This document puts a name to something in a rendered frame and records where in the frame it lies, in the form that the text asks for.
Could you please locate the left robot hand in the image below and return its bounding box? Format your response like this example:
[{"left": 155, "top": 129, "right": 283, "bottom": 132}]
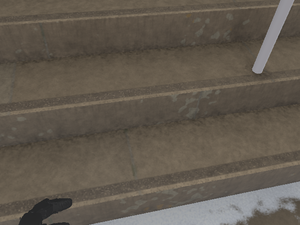
[{"left": 19, "top": 198, "right": 72, "bottom": 225}]

